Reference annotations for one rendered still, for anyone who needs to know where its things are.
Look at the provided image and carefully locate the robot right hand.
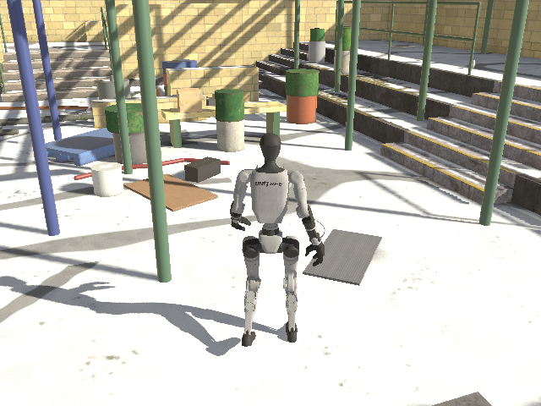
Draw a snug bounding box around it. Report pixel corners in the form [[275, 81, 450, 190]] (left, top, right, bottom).
[[305, 241, 325, 266]]

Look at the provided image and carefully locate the robot left hand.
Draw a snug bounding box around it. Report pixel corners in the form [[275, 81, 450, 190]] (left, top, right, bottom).
[[231, 217, 251, 231]]

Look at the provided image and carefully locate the right robot upper arm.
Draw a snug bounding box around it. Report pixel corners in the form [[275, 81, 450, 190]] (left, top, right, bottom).
[[287, 170, 309, 218]]

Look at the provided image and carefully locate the left robot upper arm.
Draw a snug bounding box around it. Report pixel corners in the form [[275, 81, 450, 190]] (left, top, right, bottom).
[[232, 169, 253, 214]]

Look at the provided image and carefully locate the right robot forearm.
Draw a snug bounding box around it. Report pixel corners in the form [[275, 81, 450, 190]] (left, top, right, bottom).
[[302, 205, 321, 245]]

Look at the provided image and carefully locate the left robot foot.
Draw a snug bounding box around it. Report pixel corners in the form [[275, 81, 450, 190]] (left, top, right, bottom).
[[242, 331, 256, 347]]

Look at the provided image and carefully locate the left robot forearm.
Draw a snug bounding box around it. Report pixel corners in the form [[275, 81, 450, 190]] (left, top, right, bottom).
[[230, 202, 242, 223]]

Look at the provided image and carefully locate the robot torso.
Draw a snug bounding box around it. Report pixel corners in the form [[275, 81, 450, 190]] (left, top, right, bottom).
[[250, 165, 290, 254]]

